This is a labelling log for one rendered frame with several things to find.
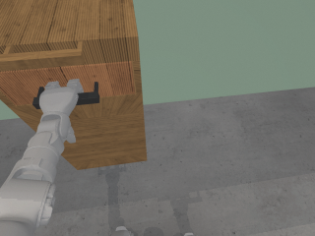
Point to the robot left shin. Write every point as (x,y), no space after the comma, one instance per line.
(121,228)

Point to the left robot hand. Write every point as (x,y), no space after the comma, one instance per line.
(61,99)

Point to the drawer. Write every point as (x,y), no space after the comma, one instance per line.
(115,78)

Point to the handle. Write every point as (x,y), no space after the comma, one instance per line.
(84,98)
(42,59)

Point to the cabinet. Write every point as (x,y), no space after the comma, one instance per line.
(107,133)

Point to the robot left upper arm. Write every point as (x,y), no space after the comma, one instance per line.
(26,204)

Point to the left robot forearm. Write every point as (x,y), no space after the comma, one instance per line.
(44,148)

